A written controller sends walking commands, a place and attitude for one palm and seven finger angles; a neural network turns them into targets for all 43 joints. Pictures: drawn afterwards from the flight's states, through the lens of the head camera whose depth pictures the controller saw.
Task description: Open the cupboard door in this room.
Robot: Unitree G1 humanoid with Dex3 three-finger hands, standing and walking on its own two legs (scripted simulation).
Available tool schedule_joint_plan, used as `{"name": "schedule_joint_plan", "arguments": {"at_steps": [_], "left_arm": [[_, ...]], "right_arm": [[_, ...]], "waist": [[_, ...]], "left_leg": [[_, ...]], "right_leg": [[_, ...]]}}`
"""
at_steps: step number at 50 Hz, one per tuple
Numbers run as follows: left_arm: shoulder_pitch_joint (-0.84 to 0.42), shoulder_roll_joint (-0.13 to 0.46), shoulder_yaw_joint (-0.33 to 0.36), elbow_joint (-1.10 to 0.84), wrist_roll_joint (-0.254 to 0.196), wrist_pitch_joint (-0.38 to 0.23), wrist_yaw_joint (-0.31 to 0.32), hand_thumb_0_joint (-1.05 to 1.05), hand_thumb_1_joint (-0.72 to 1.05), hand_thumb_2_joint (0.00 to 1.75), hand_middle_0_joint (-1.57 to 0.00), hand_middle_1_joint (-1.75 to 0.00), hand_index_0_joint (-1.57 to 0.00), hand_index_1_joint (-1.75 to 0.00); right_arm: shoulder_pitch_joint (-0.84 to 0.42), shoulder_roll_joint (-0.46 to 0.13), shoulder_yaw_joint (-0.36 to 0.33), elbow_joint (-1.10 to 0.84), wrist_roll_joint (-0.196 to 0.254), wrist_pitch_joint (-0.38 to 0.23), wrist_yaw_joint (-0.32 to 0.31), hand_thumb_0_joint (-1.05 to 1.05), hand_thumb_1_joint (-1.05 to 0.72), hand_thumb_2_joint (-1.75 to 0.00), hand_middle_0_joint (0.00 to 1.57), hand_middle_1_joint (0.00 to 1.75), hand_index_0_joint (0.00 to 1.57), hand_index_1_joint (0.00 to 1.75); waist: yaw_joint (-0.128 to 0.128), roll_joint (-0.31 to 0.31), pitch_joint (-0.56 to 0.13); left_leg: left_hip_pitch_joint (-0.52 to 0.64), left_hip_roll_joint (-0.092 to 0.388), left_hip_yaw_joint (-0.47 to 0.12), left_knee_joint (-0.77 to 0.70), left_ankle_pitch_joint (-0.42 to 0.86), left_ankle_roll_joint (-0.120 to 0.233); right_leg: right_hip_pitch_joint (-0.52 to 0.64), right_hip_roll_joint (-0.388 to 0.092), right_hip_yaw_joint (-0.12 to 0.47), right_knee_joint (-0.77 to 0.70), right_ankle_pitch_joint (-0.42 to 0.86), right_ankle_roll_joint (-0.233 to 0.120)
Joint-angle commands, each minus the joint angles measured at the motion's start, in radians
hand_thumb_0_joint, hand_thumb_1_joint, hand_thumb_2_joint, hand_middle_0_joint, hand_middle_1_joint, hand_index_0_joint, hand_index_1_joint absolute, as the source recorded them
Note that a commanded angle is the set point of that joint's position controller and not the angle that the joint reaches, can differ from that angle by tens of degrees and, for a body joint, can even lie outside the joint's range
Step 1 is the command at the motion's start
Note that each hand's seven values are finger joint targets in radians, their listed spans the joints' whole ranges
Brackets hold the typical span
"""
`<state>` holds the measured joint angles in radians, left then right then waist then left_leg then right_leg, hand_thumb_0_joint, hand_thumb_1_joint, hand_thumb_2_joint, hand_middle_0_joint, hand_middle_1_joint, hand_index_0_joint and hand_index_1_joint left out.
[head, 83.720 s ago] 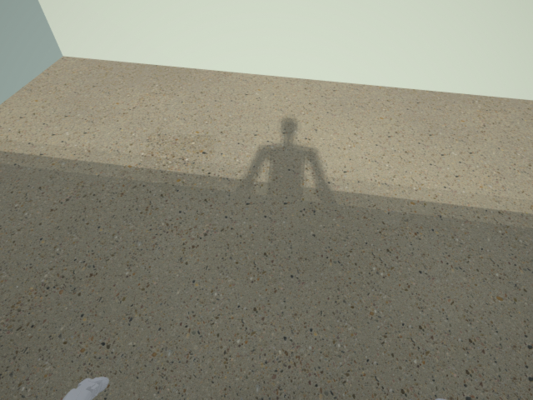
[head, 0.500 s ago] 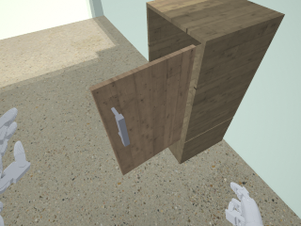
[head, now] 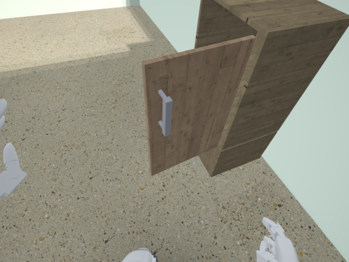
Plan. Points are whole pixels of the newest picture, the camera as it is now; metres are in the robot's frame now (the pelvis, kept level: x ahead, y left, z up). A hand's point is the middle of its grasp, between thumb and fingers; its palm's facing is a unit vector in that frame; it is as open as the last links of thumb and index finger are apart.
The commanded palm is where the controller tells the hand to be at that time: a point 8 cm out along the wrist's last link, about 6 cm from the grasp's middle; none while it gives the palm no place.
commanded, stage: step back with the hand held close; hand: left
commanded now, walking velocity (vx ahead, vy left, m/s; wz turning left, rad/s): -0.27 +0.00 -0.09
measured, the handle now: (163, 113) +0.53 +0.06 +0.00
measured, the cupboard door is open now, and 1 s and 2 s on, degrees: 95 95 95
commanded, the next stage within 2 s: stop stepping back and stand still in 0.24 s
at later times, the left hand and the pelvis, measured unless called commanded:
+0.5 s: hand out of the picture +0.07 +0.25 +0.19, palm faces +0.36 -0.84 -0.41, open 7.4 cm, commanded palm +0.01 +0.29 +0.19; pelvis -0.15 +0.00 +0.01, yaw -4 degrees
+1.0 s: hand out of the picture -0.02 +0.16 +0.18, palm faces +0.18 -0.82 -0.54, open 7.4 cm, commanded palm -0.07 +0.23 +0.19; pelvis -0.26 -0.03 +0.00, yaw -11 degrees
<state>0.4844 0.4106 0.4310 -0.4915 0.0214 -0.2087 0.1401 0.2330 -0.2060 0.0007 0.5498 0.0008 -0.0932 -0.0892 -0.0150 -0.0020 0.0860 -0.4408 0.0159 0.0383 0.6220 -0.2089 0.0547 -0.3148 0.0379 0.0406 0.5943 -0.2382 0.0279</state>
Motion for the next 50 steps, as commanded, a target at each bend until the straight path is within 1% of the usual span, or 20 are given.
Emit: {"name": "schedule_joint_plan", "arguments": {"at_steps": [1, 5, 7, 9, 11, 12, 16, 24, 26, 27, 29, 34, 36, 38, 41, 44, 46, 47, 48, 50], "left_arm": [[0.010, 0.199, 0.175, -0.280, -0.012, -0.099, 0.028, 0.00, 0.90, 0.90, -0.20, -0.30, -0.20, -0.30], [-0.008, 0.200, 0.140, -0.277, -0.045, -0.094, 0.032, 0.00, 0.90, 0.90, -0.20, -0.30, -0.20, -0.30], [-0.075, 0.196, 0.113, -0.239, -0.035, -0.080, 0.037, 0.00, 0.90, 0.90, -0.20, -0.30, -0.20, -0.30], [-0.144, 0.194, 0.092, -0.226, -0.042, -0.070, 0.031, 0.00, 0.90, 0.90, -0.20, -0.30, -0.20, -0.30], [-0.136, 0.172, 0.121, -0.229, -0.031, -0.088, 0.041, 0.00, 0.90, 0.90, -0.20, -0.30, -0.20, -0.30], [-0.147, 0.190, 0.144, -0.202, -0.020, -0.086, 0.046, 0.00, 0.90, 0.90, -0.20, -0.30, -0.20, -0.30], [-0.012, 0.173, 0.137, -0.230, -0.055, -0.078, 0.029, 0.00, 0.90, 0.90, -0.20, -0.30, -0.20, -0.30], [0.011, 0.219, 0.145, -0.371, -0.077, -0.044, 0.049, 0.00, 0.90, 0.90, -0.20, -0.30, -0.20, -0.30], [0.019, 0.264, 0.172, -0.389, -0.079, -0.051, 0.042, 0.00, 0.90, 0.90, -0.20, -0.30, -0.20, -0.30], [0.027, 0.312, 0.205, -0.397, -0.083, -0.054, 0.047, 0.00, 0.90, 0.90, -0.20, -0.30, -0.20, -0.30], [0.039, 0.370, 0.284, -0.357, -0.086, -0.068, 0.059, 0.00, 0.90, 0.90, -0.20, -0.30, -0.20, -0.30], [-0.002, 0.175, 0.111, -0.084, -0.081, -0.023, 0.041, 0.00, 0.90, 0.90, -0.20, -0.30, -0.20, -0.30], [-0.077, 0.182, 0.102, -0.065, -0.075, -0.032, 0.039, 0.00, 0.90, 0.90, -0.20, -0.30, -0.20, -0.30], [-0.115, 0.188, 0.091, -0.033, -0.056, -0.043, 0.038, 0.00, 0.90, 0.90, -0.20, -0.30, -0.20, -0.30], [-0.011, 0.196, 0.106, -0.140, -0.054, -0.044, 0.026, 0.00, 0.90, 0.90, -0.20, -0.30, -0.20, -0.30], [0.116, 0.234, 0.144, -0.281, -0.058, -0.040, 0.036, 0.00, 0.90, 0.90, -0.20, -0.30, -0.20, -0.30], [0.138, 0.247, 0.163, -0.283, -0.037, -0.041, 0.043, 0.00, 0.90, 0.90, -0.20, -0.30, -0.20, -0.30], [0.110, 0.278, 0.187, -0.289, -0.034, -0.037, 0.046, 0.00, 0.90, 0.90, -0.20, -0.30, -0.20, -0.30], [0.024, 0.285, 0.188, -0.301, -0.046, -0.052, 0.042, 0.00, 0.90, 0.90, -0.20, -0.30, -0.20, -0.30], [-0.026, 0.295, 0.233, -0.197, -0.032, -0.085, 0.034, 0.00, 0.90, 0.90, -0.20, -0.30, -0.20, -0.30]], "right_arm": [[-0.121, -0.144, -0.065, -0.155, -0.005, -0.086, -0.001, 0.00, -0.90, -0.90, 0.20, 0.30, 0.20, 0.30], [-0.058, -0.116, -0.072, -0.077, -0.006, -0.082, 0.015, 0.00, -0.90, -0.90, 0.20, 0.30, 0.20, 0.30], [-0.071, -0.106, -0.064, -0.055, -0.017, -0.064, 0.017, 0.00, -0.90, -0.90, 0.20, 0.30, 0.20, 0.30], [-0.094, -0.125, -0.055, -0.053, -0.009, -0.061, 0.008, 0.00, -0.90, -0.90, 0.20, 0.30, 0.20, 0.30], [-0.147, -0.159, -0.050, -0.080, -0.013, -0.085, -0.015, 0.00, -0.90, -0.90, 0.20, 0.30, 0.20, 0.30], [-0.118, -0.115, -0.052, -0.070, -0.027, -0.097, -0.013, 0.00, -0.90, -0.90, 0.20, 0.30, 0.20, 0.30], [-0.141, -0.137, -0.097, -0.075, -0.005, -0.110, 0.032, 0.00, -0.90, -0.90, 0.20, 0.30, 0.20, 0.30], [-0.108, -0.100, -0.049, -0.075, -0.016, -0.119, 0.032, 0.00, -0.90, -0.90, 0.20, 0.30, 0.20, 0.30], [-0.090, -0.079, -0.041, -0.061, -0.007, -0.098, 0.033, 0.00, -0.90, -0.90, 0.20, 0.30, 0.20, 0.30], [-0.102, -0.084, -0.037, -0.049, -0.011, -0.076, 0.028, 0.00, -0.90, -0.90, 0.20, 0.30, 0.20, 0.30], [-0.107, -0.087, -0.017, -0.060, -0.021, -0.065, 0.038, 0.00, -0.90, -0.90, 0.20, 0.30, 0.20, 0.30], [-0.083, -0.114, -0.030, -0.027, 0.016, -0.074, -0.011, 0.00, -0.90, -0.90, 0.20, 0.30, 0.20, 0.30], [-0.051, -0.156, -0.033, -0.031, 0.006, -0.082, -0.026, 0.00, -0.90, -0.90, 0.20, 0.30, 0.20, 0.30], [-0.038, -0.148, -0.039, -0.032, 0.001, -0.098, -0.016, 0.00, -0.90, -0.90, 0.20, 0.30, 0.20, 0.30], [-0.090, -0.136, -0.043, -0.021, -0.009, -0.107, -0.001, 0.00, -0.90, -0.90, 0.20, 0.30, 0.20, 0.30], [-0.143, -0.143, -0.039, -0.071, 0.002, -0.100, 0.006, 0.00, -0.90, -0.90, 0.20, 0.30, 0.20, 0.30], [-0.150, -0.112, -0.043, -0.093, 0.001, -0.081, 0.006, 0.00, -0.90, -0.90, 0.20, 0.30, 0.20, 0.30], [-0.152, -0.100, -0.053, -0.096, 0.001, -0.072, 0.011, 0.00, -0.90, -0.90, 0.20, 0.30, 0.20, 0.30], [-0.146, -0.127, -0.052, -0.067, -0.022, -0.075, 0.008, 0.00, -0.90, -0.90, 0.20, 0.30, 0.20, 0.30], [-0.084, -0.113, -0.053, -0.022, -0.031, -0.075, 0.008, 0.00, -0.90, -0.90, 0.20, 0.30, 0.20, 0.30]], "waist": [[0.026, 0.169, -0.140], [-0.006, -0.199, -0.177], [-0.016, -0.236, -0.140], [-0.028, -0.078, -0.064], [0.003, 0.367, -0.064], [0.000, 0.314, -0.103], [0.030, 0.141, -0.220], [0.027, 0.334, -0.250], [0.013, 0.028, -0.248], [0.016, -0.121, -0.201], [0.014, -0.100, -0.244], [-0.029, -0.031, -0.112], [-0.036, 0.238, -0.160], [-0.024, 0.143, -0.081], [0.005, 0.091, -0.140], [0.037, 0.277, -0.160], [0.049, 0.069, -0.093], [0.057, -0.211, -0.069], [0.027, -0.163, -0.025], [-0.021, -0.048, -0.048]], "left_leg": [[-0.240, 0.111, -0.111, -0.258, -0.526, 0.033], [0.278, -0.043, 0.017, 0.240, -0.232, -0.072], [0.313, -0.034, 0.004, 0.254, -0.217, -0.069], [0.284, 0.007, -0.057, -0.048, -0.228, -0.047], [-0.152, 0.339, -0.395, -0.476, -0.435, 0.073], [-0.233, 0.400, -0.433, -0.514, -0.438, 0.116], [-0.036, 0.341, -0.238, -0.421, -0.350, 0.092], [0.162, 0.121, 0.006, -0.477, -0.400, -0.154], [0.288, 0.016, 0.117, 0.018, -0.111, -0.135], [0.235, 0.020, 0.022, 0.268, -0.051, -0.098], [-0.033, 0.048, -0.031, 0.375, -0.071, -0.091], [0.223, -0.009, 0.051, -0.088, -0.026, -0.027], [0.408, 0.193, -0.273, -0.210, 0.047, 0.095], [0.348, 0.367, -0.554, -0.357, 0.025, 0.220], [0.088, 0.277, -0.319, -0.390, -0.209, 0.147], [-0.213, 0.157, -0.079, -0.381, -0.516, 0.041], [-0.366, 0.034, 0.038, 0.007, -0.501, -0.015], [-0.314, -0.040, 0.057, 0.416, -0.385, -0.044], [-0.299, -0.026, -0.061, 0.616, -0.254, -0.059], [-0.234, 0.018, -0.087, 0.676, -0.118, -0.070]], "right_leg": [[0.233, 0.014, 0.075, 0.020, -0.006, -0.042], [-0.340, -0.228, 0.329, -0.349, -0.179, -0.153], [-0.407, -0.244, 0.280, -0.375, -0.222, -0.137], [-0.396, -0.135, 0.173, -0.249, -0.228, -0.064], [-0.046, 0.062, -0.011, 0.310, -0.195, 0.009], [0.020, 0.067, 0.031, 0.584, -0.242, 0.000], [-0.036, 0.063, 0.007, 0.693, -0.247, 0.000], [0.185, 0.110, -0.233, -0.127, -0.404, -0.077], [-0.017, -0.134, 0.043, -0.403, -0.245, -0.184], [-0.161, -0.296, 0.237, -0.456, -0.172, -0.230], [-0.001, -0.405, 0.308, -0.400, 0.069, -0.281], [0.031, -0.208, 0.024, -0.059, 0.328, -0.108], [-0.163, -0.053, -0.075, 0.245, 0.046, -0.015], [-0.302, -0.009, -0.031, 0.453, -0.339, -0.012], [-0.014, -0.062, -0.041, 0.321, -0.269, -0.029], [0.350, -0.010, -0.177, 0.134, -0.161, -0.040], [0.328, -0.125, 0.039, -0.097, -0.353, -0.097], [0.080, -0.374, 0.506, -0.422, -0.675, -0.190], [-0.069, -0.465, 0.643, -0.529, -0.705, -0.212], [-0.134, -0.405, 0.516, -0.504, -0.698, -0.179]]}}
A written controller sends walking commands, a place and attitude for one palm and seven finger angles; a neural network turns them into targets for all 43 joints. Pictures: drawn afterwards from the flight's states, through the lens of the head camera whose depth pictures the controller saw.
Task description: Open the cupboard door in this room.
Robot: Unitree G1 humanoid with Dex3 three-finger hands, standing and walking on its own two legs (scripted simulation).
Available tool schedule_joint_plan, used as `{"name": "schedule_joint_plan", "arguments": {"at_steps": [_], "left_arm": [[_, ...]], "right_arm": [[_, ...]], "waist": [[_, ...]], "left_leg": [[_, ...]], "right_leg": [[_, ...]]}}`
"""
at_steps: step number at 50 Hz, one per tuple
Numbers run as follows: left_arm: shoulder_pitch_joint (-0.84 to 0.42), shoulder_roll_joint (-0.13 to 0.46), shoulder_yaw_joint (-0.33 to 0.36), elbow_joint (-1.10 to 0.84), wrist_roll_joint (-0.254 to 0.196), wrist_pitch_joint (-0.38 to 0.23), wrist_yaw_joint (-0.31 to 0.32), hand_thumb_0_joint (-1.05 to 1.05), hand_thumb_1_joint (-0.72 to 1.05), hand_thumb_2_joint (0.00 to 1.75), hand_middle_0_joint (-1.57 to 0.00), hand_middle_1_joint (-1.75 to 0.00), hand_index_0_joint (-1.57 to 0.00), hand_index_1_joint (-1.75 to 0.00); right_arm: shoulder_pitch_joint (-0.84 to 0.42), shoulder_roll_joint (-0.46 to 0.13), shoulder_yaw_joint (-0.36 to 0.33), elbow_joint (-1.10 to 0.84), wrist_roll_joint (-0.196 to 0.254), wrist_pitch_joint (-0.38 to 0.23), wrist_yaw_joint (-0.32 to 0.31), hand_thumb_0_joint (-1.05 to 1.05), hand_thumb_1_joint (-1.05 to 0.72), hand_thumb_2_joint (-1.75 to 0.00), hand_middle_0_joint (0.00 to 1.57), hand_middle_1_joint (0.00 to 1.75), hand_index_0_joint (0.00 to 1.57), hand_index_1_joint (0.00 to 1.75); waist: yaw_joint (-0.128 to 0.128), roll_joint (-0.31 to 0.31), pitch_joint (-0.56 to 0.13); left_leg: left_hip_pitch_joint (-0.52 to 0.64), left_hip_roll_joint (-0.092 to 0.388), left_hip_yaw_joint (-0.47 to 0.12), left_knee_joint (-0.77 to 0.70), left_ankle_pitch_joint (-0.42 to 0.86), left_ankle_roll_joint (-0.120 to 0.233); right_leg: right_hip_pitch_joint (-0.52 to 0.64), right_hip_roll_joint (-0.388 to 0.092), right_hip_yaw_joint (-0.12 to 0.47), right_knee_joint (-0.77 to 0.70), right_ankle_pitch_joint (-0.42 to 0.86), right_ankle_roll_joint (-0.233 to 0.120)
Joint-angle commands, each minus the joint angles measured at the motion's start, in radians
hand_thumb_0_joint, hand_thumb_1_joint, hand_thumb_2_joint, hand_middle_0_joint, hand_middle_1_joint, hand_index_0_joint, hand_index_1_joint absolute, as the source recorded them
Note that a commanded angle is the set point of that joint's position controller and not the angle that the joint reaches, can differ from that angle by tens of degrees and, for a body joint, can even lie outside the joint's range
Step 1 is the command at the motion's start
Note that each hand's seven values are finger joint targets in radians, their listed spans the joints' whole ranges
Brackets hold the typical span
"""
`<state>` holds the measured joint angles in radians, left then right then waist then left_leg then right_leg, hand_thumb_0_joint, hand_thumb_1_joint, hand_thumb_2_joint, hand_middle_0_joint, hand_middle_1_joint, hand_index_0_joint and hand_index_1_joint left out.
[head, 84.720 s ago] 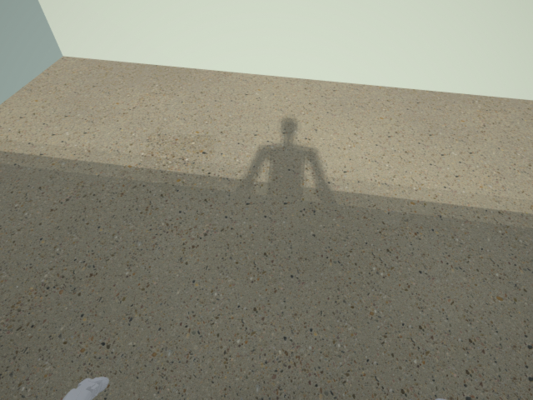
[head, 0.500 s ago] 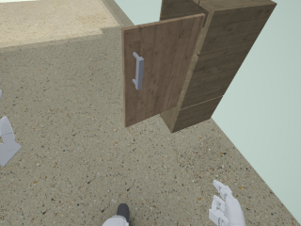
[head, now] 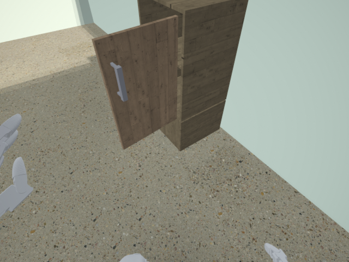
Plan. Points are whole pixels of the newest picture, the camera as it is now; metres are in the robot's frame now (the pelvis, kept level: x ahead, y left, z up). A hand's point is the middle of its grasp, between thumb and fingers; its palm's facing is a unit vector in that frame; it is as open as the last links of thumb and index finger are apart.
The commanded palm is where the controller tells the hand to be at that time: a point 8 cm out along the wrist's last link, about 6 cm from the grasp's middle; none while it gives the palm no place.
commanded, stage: stop stepping back and stand still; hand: left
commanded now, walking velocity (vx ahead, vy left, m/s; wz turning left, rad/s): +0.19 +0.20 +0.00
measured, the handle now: (118, 82) +0.76 +0.24 +0.00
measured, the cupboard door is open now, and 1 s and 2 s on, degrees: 95 95 95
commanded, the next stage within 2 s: let the arm hang, fingers relaxed in 0.42 s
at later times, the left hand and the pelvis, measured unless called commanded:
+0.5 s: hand (8, 194) +0.17 +0.24 +0.20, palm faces +0.46 -0.74 -0.49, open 7.4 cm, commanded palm none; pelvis -0.01 -0.02 +0.02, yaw +2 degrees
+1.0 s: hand out of the picture -0.05 +0.21 -0.15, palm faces +0.07 -0.97 -0.23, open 7.2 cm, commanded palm none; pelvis -0.04 +0.01 +0.02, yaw +3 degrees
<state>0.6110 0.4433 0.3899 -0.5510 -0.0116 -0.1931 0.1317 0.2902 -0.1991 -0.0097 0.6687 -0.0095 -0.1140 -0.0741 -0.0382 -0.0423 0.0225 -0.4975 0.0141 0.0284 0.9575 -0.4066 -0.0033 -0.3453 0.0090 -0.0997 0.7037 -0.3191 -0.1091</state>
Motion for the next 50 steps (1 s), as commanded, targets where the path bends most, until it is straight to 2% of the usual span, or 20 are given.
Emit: {"name": "schedule_joint_plan", "arguments": {"at_steps": [1, 4, 7, 9, 13, 17, 21, 23, 25, 26, 27, 28, 29, 33, 36, 40, 42, 44, 47, 50], "left_arm": [[-0.105, 0.234, 0.260, -0.059, -0.005, -0.107, 0.035, 0.00, 0.90, 0.90, -0.20, -0.30, -0.20, -0.30], [-0.124, 0.151, 0.183, 0.112, -0.017, -0.124, 0.018, 0.00, 0.90, 0.90, -0.20, -0.30, -0.20, -0.30], [-0.136, 0.103, 0.111, 0.192, -0.013, -0.123, 0.017, 0.00, 0.90, 0.90, -0.20, -0.30, -0.20, -0.30], [-0.131, 0.088, 0.081, 0.177, -0.013, -0.118, 0.024, 0.00, 0.90, 0.90, -0.20, -0.30, -0.20, -0.30], [-0.144, 0.131, 0.103, 0.024, 0.004, -0.109, 0.050, 0.00, 0.90, 0.90, -0.20, -0.30, -0.20, -0.30], [-0.156, 0.180, 0.146, -0.131, 0.012, -0.108, 0.074, 0.00, 0.90, 0.90, -0.20, -0.30, -0.20, -0.30], [-0.124, 0.174, 0.159, -0.132, 0.001, -0.109, 0.081, 0.00, 0.90, 0.90, -0.20, -0.30, -0.20, -0.30], [-0.107, 0.147, 0.148, -0.100, -0.005, -0.104, 0.075, 0.00, 0.90, 0.90, -0.20, -0.30, -0.20, -0.30], [-0.109, 0.135, 0.138, -0.067, -0.012, -0.093, 0.065, 0.00, 0.90, 0.90, -0.20, -0.30, -0.20, -0.30], [-0.134, 0.006, -0.282, 0.673, 0.069, 0.055, -0.103, 0.00, 0.90, 0.90, -0.20, -0.30, -0.20, -0.30], [-0.139, -0.009, -0.238, 0.711, 0.052, 0.134, -0.136, 0.00, 0.90, 0.90, -0.20, -0.30, -0.20, -0.30], [-0.153, -0.018, -0.239, 0.703, 0.047, 0.155, -0.143, 0.00, 0.90, 0.90, -0.20, -0.30, -0.20, -0.30], [-0.213, -0.041, -0.255, 0.732, 0.047, 0.156, -0.144, 0.00, 0.90, 0.90, -0.20, -0.30, -0.20, -0.30], [-0.373, 0.017, -0.281, 0.922, 0.050, 0.167, -0.138, 0.00, 0.90, 0.90, -0.20, -0.30, -0.20, -0.30], [-0.444, 0.019, -0.303, 1.088, 0.043, 0.182, -0.123, 0.00, 0.90, 0.90, -0.20, -0.30, -0.20, -0.30], [-0.437, -0.012, -0.326, 1.268, 0.031, 0.193, -0.113, 0.00, 0.90, 0.90, -0.20, -0.30, -0.20, -0.30], [-0.383, -0.029, -0.331, 1.359, 0.030, 0.191, -0.114, 0.00, 0.90, 0.90, -0.20, -0.30, -0.20, -0.30], [-0.338, -0.046, -0.331, 1.434, 0.032, 0.185, -0.114, 0.00, 0.90, 0.90, -0.20, -0.30, -0.20, -0.30], [-0.339, -0.060, -0.329, 1.512, 0.027, 0.174, -0.114, 0.00, 0.90, 0.90, -0.20, -0.30, -0.20, -0.30], [-0.363, -0.058, -0.331, 1.568, 0.026, 0.170, -0.110, 0.00, 0.90, 0.90, -0.20, -0.30, -0.20, -0.30]], "right_arm": [[-0.114, -0.113, -0.044, -0.132, -0.014, -0.045, -0.013, 0.00, -0.90, -0.90, 0.20, 0.30, 0.20, 0.30], [-0.125, -0.119, -0.049, -0.117, 0.008, -0.035, -0.017, 0.00, -0.90, -0.90, 0.20, 0.30, 0.20, 0.30], [-0.126, -0.138, -0.056, -0.120, 0.017, -0.047, -0.014, 0.00, -0.90, -0.90, 0.20, 0.30, 0.20, 0.30], [-0.135, -0.141, -0.054, -0.128, 0.018, -0.054, -0.013, 0.00, -0.90, -0.90, 0.20, 0.30, 0.20, 0.30], [-0.141, -0.138, -0.047, -0.158, 0.010, -0.057, -0.005, 0.00, -0.90, -0.90, 0.20, 0.30, 0.20, 0.30], [-0.135, -0.128, -0.046, -0.191, 0.010, -0.045, 0.001, 0.00, -0.90, -0.90, 0.20, 0.30, 0.20, 0.30], [-0.110, -0.135, -0.047, -0.210, 0.010, -0.026, 0.004, 0.00, -0.90, -0.90, 0.20, 0.30, 0.20, 0.30], [-0.121, -0.150, -0.050, -0.221, 0.016, -0.016, 0.007, 0.00, -0.90, -0.90, 0.20, 0.30, 0.20, 0.30], [-0.135, -0.155, -0.050, -0.225, 0.033, -0.007, 0.010, 0.00, -0.90, -0.90, 0.20, 0.30, 0.20, 0.30], [-0.178, -0.340, -0.082, -0.007, 0.012, -0.050, 0.092, 0.00, -0.90, -0.90, 0.20, 0.30, 0.20, 0.30], [-0.095, -0.260, -0.068, 0.002, 0.013, 0.014, 0.095, 0.00, -0.90, -0.90, 0.20, 0.30, 0.20, 0.30], [-0.083, -0.251, -0.058, -0.012, 0.013, 0.034, 0.089, 0.00, -0.90, -0.90, 0.20, 0.30, 0.20, 0.30], [-0.079, -0.230, -0.055, -0.001, 0.004, 0.038, 0.085, 0.00, -0.90, -0.90, 0.20, 0.30, 0.20, 0.30], [-0.067, -0.249, -0.042, 0.027, -0.009, 0.093, 0.079, 0.00, -0.90, -0.90, 0.20, 0.30, 0.20, 0.30], [-0.062, -0.232, -0.035, 0.087, -0.017, 0.120, 0.083, 0.00, -0.90, -0.90, 0.20, 0.30, 0.20, 0.30], [-0.058, -0.193, -0.015, 0.162, -0.026, 0.126, 0.082, 0.00, -0.90, -0.90, 0.20, 0.30, 0.20, 0.30], [-0.076, -0.190, -0.013, 0.192, -0.025, 0.124, 0.074, 0.00, -0.90, -0.90, 0.20, 0.30, 0.20, 0.30], [-0.073, -0.183, -0.014, 0.221, -0.018, 0.120, 0.064, 0.00, -0.90, -0.90, 0.20, 0.30, 0.20, 0.30], [-0.014, -0.156, -0.019, 0.278, -0.011, 0.113, 0.055, 0.00, -0.90, -0.90, 0.20, 0.30, 0.20, 0.30], [0.052, -0.145, -0.026, 0.327, -0.009, 0.123, 0.054, 0.00, -0.90, -0.90, 0.20, 0.30, 0.20, 0.30]], "waist": [[0.000, 0.042, 0.001], [0.003, 0.020, -0.035], [0.019, -0.081, -0.041], [0.026, -0.115, -0.045], [0.046, -0.176, -0.095], [0.055, -0.047, -0.127], [0.035, 0.069, -0.120], [0.038, 0.132, -0.105], [0.040, 0.090, -0.131], [0.006, 0.127, -0.032], [0.020, 0.159, -0.100], [0.019, 0.160, -0.075], [0.028, 0.079, -0.093], [0.018, -0.249, -0.041], [0.015, -0.163, 0.009], [0.034, 0.188, 0.024], [0.064, 0.274, 0.005], [0.081, 0.251, -0.031], [0.067, 0.206, -0.075], [0.045, 0.078, -0.007]], "left_leg": [[-0.166, 0.029, -0.063, 0.320, 0.160, -0.018], [-0.145, 0.022, -0.022, 0.191, 0.233, -0.019], [-0.086, -0.002, 0.014, 0.001, 0.163, 0.003], [-0.027, -0.013, 0.038, -0.136, 0.121, 0.015], [0.079, -0.032, 0.076, -0.346, 0.084, 0.039], [0.176, -0.039, 0.062, -0.463, 0.056, 0.056], [0.280, 0.016, -0.032, -0.615, 0.067, 0.081], [0.260, 0.093, -0.133, -0.645, 0.079, 0.106], [0.201, 0.100, -0.127, -0.586, 0.195, 0.084], [0.110, 0.103, -0.119, -0.413, 0.281, 0.063], [0.176, 0.098, -0.109, -0.435, 0.320, 0.050], [0.168, 0.105, -0.120, -0.449, 0.301, 0.055], [0.144, 0.110, -0.138, -0.438, 0.330, 0.067], [0.164, 0.028, -0.100, -0.385, 0.120, 0.062], [0.216, 0.021, -0.083, -0.416, 0.073, 0.065], [0.121, 0.072, -0.189, -0.633, -0.046, 0.089], [0.044, 0.094, -0.221, -0.721, -0.148, 0.090], [0.058, 0.095, -0.207, -0.724, -0.095, 0.084], [0.131, 0.073, -0.151, -0.682, 0.005, 0.071], [0.152, 0.059, -0.131, -0.654, -0.020, 0.066]], "right_leg": [[-0.079, -0.315, 0.528, -0.576, -0.499, -0.010], [0.033, -0.243, 0.320, -0.532, -0.243, 0.110], [0.117, -0.236, 0.292, -0.560, -0.181, 0.179], [0.159, -0.239, 0.290, -0.574, -0.173, 0.185], [0.263, -0.247, 0.289, -0.564, -0.053, 0.159], [0.276, -0.278, 0.335, -0.561, -0.035, 0.115], [0.227, -0.198, 0.284, -0.505, -0.075, 0.129], [0.226, -0.124, 0.253, -0.426, 0.028, 0.152], [0.322, -0.108, 0.242, -0.374, 0.223, 0.165], [0.149, -0.201, 0.139, -0.250, 0.358, 0.089], [0.125, -0.190, 0.204, -0.253, 0.362, 0.052], [0.098, -0.162, 0.177, -0.250, 0.259, 0.053], [0.084, -0.153, 0.153, -0.227, 0.246, 0.050], [0.070, -0.224, 0.257, -0.403, -0.010, 0.026], [0.018, -0.220, 0.258, -0.451, -0.131, 0.022], [0.106, -0.120, 0.200, -0.386, -0.134, 0.069], [0.226, -0.090, 0.158, -0.328, -0.040, 0.064], [0.292, -0.083, 0.141, -0.314, 0.048, 0.057], [0.316, -0.109, 0.161, -0.385, 0.079, 0.045], [0.238, -0.139, 0.205, -0.459, -0.081, 0.032]]}}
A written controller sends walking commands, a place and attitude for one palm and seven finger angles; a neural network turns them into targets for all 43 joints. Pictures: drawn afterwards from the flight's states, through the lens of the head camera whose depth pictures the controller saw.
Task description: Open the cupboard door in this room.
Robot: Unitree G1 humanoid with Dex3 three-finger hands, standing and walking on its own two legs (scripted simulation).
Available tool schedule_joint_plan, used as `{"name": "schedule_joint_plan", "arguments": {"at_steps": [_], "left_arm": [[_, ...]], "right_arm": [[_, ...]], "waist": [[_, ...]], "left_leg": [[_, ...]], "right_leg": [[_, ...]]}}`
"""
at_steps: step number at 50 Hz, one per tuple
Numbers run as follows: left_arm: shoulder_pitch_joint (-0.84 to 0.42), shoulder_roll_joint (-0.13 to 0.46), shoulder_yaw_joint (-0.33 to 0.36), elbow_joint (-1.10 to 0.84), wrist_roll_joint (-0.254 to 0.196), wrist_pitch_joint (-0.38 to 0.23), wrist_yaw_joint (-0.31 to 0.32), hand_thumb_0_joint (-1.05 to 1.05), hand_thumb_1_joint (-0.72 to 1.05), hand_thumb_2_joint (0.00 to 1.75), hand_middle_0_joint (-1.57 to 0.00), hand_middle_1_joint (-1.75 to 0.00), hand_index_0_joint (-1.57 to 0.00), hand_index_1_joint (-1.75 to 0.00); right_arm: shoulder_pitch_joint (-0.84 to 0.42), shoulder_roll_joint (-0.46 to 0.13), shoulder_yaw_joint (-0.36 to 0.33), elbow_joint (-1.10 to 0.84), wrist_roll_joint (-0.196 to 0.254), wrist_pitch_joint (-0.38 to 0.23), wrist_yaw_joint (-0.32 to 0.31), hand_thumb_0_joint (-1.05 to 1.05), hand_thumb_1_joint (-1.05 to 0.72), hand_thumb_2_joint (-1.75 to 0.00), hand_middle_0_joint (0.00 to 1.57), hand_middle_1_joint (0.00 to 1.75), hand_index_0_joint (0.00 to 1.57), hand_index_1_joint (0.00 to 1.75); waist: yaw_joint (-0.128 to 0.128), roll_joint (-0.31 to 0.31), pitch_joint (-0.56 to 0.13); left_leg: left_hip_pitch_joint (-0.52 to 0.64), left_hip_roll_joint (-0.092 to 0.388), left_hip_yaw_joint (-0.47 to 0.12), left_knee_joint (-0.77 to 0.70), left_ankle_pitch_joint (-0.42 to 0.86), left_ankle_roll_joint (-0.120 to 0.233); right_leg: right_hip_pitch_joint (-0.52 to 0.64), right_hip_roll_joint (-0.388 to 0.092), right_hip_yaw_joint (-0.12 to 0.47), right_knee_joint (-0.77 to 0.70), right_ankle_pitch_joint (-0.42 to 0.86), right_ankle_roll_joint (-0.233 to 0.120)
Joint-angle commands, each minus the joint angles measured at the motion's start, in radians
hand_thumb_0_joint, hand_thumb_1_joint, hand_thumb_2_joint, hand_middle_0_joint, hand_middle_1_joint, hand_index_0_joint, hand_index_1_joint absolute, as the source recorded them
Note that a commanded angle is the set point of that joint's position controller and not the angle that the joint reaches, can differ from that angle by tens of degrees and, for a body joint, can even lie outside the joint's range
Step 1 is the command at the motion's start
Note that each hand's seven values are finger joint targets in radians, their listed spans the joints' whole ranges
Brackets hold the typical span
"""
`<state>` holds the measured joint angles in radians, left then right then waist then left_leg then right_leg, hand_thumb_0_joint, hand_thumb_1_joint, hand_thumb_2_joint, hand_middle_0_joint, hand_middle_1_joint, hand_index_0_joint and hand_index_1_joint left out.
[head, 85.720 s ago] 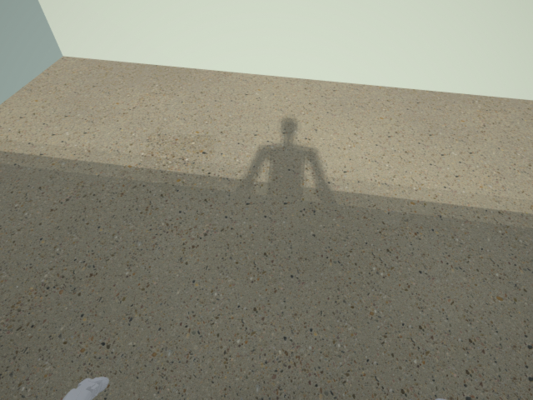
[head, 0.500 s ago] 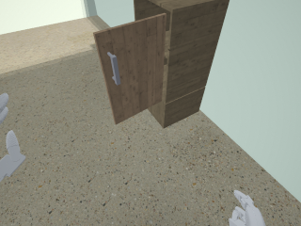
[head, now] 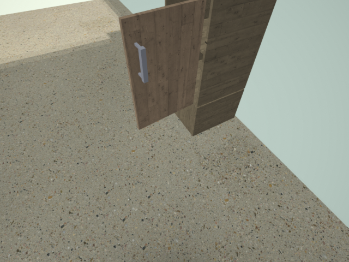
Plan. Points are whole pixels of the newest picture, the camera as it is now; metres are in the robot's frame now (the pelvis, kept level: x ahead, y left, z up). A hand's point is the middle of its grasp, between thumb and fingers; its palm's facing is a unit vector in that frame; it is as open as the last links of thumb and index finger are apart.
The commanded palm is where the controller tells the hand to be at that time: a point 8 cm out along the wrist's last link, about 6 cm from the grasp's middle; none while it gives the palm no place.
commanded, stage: let the arm hang, fingers relaxed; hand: left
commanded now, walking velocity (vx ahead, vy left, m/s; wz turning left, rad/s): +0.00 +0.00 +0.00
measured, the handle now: (141, 63) +0.81 +0.19 -0.02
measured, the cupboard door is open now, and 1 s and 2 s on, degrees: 95 95 95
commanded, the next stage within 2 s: look to check the result in 0.62 s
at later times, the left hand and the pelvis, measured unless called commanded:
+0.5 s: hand out of the picture +0.10 +0.22 -0.15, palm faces +0.01 -0.96 -0.29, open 7.4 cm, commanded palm none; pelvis +0.03 +0.01 +0.01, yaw -1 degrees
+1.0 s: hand out of the picture +0.12 +0.23 -0.15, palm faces +0.00 -0.95 -0.33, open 7.4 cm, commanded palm none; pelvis +0.06 +0.00 +0.01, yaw -1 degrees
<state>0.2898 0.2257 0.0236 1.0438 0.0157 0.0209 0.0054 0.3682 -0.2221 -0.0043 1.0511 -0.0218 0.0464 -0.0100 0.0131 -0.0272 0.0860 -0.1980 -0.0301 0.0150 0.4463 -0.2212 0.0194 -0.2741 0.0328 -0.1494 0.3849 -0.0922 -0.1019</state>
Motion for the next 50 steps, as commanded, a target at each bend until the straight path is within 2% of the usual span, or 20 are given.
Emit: {"name": "schedule_joint_plan", "arguments": {"at_steps": [1, 3, 5, 8, 9, 13, 14, 18, 21, 22, 30, 34, 38, 43, 45, 50], "left_arm": [[-0.050, 0.164, 0.036, -0.013, -0.002, -0.044, 0.017, 0.00, 0.90, 0.90, -0.20, -0.30, -0.20, -0.30], [-0.063, 0.169, 0.039, 0.006, -0.001, -0.042, 0.019, 0.00, 0.90, 0.90, -0.20, -0.30, -0.20, -0.30], [-0.070, 0.171, 0.038, 0.022, -0.002, -0.040, 0.021, 0.00, 0.90, 0.90, -0.20, -0.30, -0.20, -0.30], [-0.073, 0.172, 0.038, 0.036, -0.005, -0.043, 0.021, 0.00, 0.90, 0.90, -0.20, -0.30, -0.20, -0.30], [-0.067, 0.173, 0.039, 0.040, -0.004, -0.043, 0.022, 0.00, 0.90, 0.90, -0.20, -0.30, -0.20, -0.30], [-0.086, 0.186, 0.041, 0.049, -0.001, -0.042, 0.021, 0.00, 0.90, 0.90, -0.20, -0.30, -0.20, -0.30], [-0.082, 0.188, 0.042, 0.050, 0.000, -0.044, 0.022, 0.00, 0.90, 0.90, -0.20, -0.30, -0.20, -0.30], [-0.117, 0.191, 0.039, 0.048, -0.002, -0.048, 0.021, 0.00, 0.90, 0.90, -0.20, -0.30, -0.20, -0.30], [-0.130, 0.190, 0.038, 0.045, -0.002, -0.053, 0.022, 0.00, 0.90, 0.90, -0.20, -0.30, -0.20, -0.30], [-0.137, 0.190, 0.037, 0.045, -0.003, -0.054, 0.022, 0.00, 0.90, 0.90, -0.20, -0.30, -0.20, -0.30], [-0.160, 0.192, 0.033, 0.050, -0.005, -0.062, 0.024, 0.00, 0.90, 0.90, -0.20, -0.30, -0.20, -0.30], [-0.167, 0.197, 0.034, 0.051, -0.005, -0.063, 0.026, 0.00, 0.90, 0.90, -0.20, -0.30, -0.20, -0.30], [-0.171, 0.200, 0.031, 0.056, -0.007, -0.062, 0.026, 0.00, 0.90, 0.90, -0.20, -0.30, -0.20, -0.30], [-0.170, 0.211, 0.032, 0.056, -0.008, -0.065, 0.029, 0.00, 0.90, 0.90, -0.20, -0.30, -0.20, -0.30], [-0.171, 0.217, 0.032, 0.056, -0.008, -0.066, 0.031, 0.00, 0.90, 0.90, -0.20, -0.30, -0.20, -0.30], [-0.172, 0.222, 0.033, 0.055, -0.008, -0.065, 0.032, 0.00, 0.90, 0.90, -0.20, -0.30, -0.20, -0.30]], "right_arm": [[-0.008, -0.126, -0.034, -0.041, 0.003, -0.032, -0.011, 0.00, -0.90, -0.90, 0.20, 0.30, 0.20, 0.30], [0.026, -0.126, -0.037, -0.019, 0.000, -0.026, -0.012, 0.00, -0.90, -0.90, 0.20, 0.30, 0.20, 0.30], [0.044, -0.116, -0.036, 0.001, -0.001, -0.026, -0.013, 0.00, -0.90, -0.90, 0.20, 0.30, 0.20, 0.30], [0.031, -0.134, -0.036, 0.012, -0.002, -0.037, -0.016, 0.00, -0.90, -0.90, 0.20, 0.30, 0.20, 0.30], [0.015, -0.136, -0.037, 0.013, -0.001, -0.038, -0.015, 0.00, -0.90, -0.90, 0.20, 0.30, 0.20, 0.30], [-0.022, -0.144, -0.037, 0.015, -0.002, -0.045, -0.012, 0.00, -0.90, -0.90, 0.20, 0.30, 0.20, 0.30], [-0.025, -0.148, -0.038, 0.014, -0.001, -0.046, -0.012, 0.00, -0.90, -0.90, 0.20, 0.30, 0.20, 0.30], [-0.047, -0.150, -0.034, 0.022, -0.002, -0.051, -0.011, 0.00, -0.90, -0.90, 0.20, 0.30, 0.20, 0.30], [-0.067, -0.154, -0.032, 0.024, -0.001, -0.058, -0.011, 0.00, -0.90, -0.90, 0.20, 0.30, 0.20, 0.30], [-0.075, -0.157, -0.031, 0.024, -0.001, -0.060, -0.011, 0.00, -0.90, -0.90, 0.20, 0.30, 0.20, 0.30], [-0.120, -0.172, -0.027, 0.026, 0.003, -0.067, -0.017, 0.00, -0.90, -0.90, 0.20, 0.30, 0.20, 0.30], [-0.133, -0.183, -0.028, 0.026, 0.005, -0.066, -0.019, 0.00, -0.90, -0.90, 0.20, 0.30, 0.20, 0.30], [-0.139, -0.184, -0.026, 0.031, 0.006, -0.061, -0.019, 0.00, -0.90, -0.90, 0.20, 0.30, 0.20, 0.30], [-0.139, -0.194, -0.027, 0.034, 0.007, -0.059, -0.020, 0.00, -0.90, -0.90, 0.20, 0.30, 0.20, 0.30], [-0.140, -0.197, -0.028, 0.032, 0.008, -0.057, -0.022, 0.00, -0.90, -0.90, 0.20, 0.30, 0.20, 0.30], [-0.143, -0.197, -0.028, 0.032, 0.009, -0.055, -0.022, 0.00, -0.90, -0.90, 0.20, 0.30, 0.20, 0.30]], "waist": [[-0.013, 0.025, -0.044], [-0.029, -0.025, 0.005], [-0.035, -0.019, 0.004], [-0.027, 0.005, -0.024], [-0.019, 0.042, -0.028], [-0.010, 0.023, -0.002], [-0.007, 0.011, -0.009], [-0.012, 0.020, 0.004], [-0.012, 0.033, -0.023], [-0.011, 0.054, -0.025], [-0.014, 0.055, -0.070], [-0.015, 0.047, -0.091], [-0.019, 0.043, -0.082], [-0.021, 0.022, -0.110], [-0.023, 0.032, -0.116], [-0.023, 0.036, -0.113]], "left_leg": [[-0.140, 0.095, -0.109, -0.125, -0.207, 0.043], [-0.106, 0.084, -0.094, -0.094, -0.200, 0.046], [-0.073, 0.083, -0.085, -0.087, -0.170, 0.050], [-0.083, 0.103, -0.103, -0.124, -0.149, 0.054], [-0.089, 0.108, -0.102, -0.134, -0.151, 0.053], [-0.133, 0.121, -0.127, -0.183, -0.195, 0.053], [-0.121, 0.118, -0.120, -0.174, -0.165, 0.053], [-0.104, 0.123, -0.122, -0.191, -0.128, 0.048], [-0.072, 0.127, -0.118, -0.192, -0.066, 0.044], [-0.067, 0.131, -0.118, -0.196, -0.058, 0.040], [0.003, 0.144, -0.110, -0.192, 0.087, 0.029], [0.032, 0.144, -0.104, -0.188, 0.114, 0.025], [0.041, 0.143, -0.095, -0.192, 0.096, 0.021], [0.061, 0.142, -0.088, -0.183, 0.108, 0.020], [0.072, 0.144, -0.083, -0.175, 0.128, 0.020], [0.078, 0.145, -0.078, -0.175, 0.129, 0.019]], "right_leg": [[0.131, -0.170, 0.277, -0.170, -0.368, 0.023], [0.042, -0.182, 0.297, -0.215, -0.455, 0.017], [0.017, -0.184, 0.294, -0.219, -0.445, 0.019], [0.072, -0.163, 0.276, -0.183, -0.356, 0.025], [0.085, -0.159, 0.266, -0.172, -0.337, 0.030], [0.112, -0.150, 0.258, -0.158, -0.326, 0.036], [0.115, -0.152, 0.256, -0.159, -0.308, 0.037], [0.120, -0.156, 0.255, -0.156, -0.265, 0.037], [0.148, -0.159, 0.250, -0.143, -0.188, 0.036], [0.155, -0.159, 0.249, -0.138, -0.168, 0.035], [0.209, -0.164, 0.226, -0.103, 0.042, 0.035], [0.223, -0.167, 0.226, -0.099, 0.104, 0.038], [0.226, -0.168, 0.232, -0.113, 0.104, 0.043], [0.255, -0.173, 0.236, -0.117, 0.159, 0.054], [0.258, -0.176, 0.234, -0.112, 0.205, 0.058], [0.264, -0.175, 0.235, -0.117, 0.219, 0.064]]}}
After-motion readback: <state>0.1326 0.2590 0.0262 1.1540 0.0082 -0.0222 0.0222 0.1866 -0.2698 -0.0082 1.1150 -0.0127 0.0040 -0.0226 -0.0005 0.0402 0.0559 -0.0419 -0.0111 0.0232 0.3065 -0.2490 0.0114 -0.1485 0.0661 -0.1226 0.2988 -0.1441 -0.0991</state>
